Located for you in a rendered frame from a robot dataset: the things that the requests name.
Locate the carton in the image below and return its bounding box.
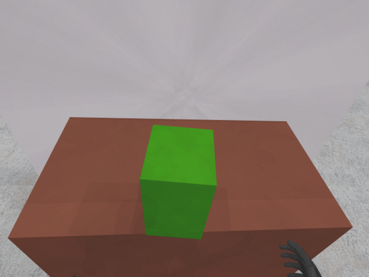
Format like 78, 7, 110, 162
140, 125, 217, 239

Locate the robot right hand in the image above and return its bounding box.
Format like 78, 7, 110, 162
279, 240, 322, 277

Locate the pedestal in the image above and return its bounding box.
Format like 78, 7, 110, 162
8, 117, 353, 277

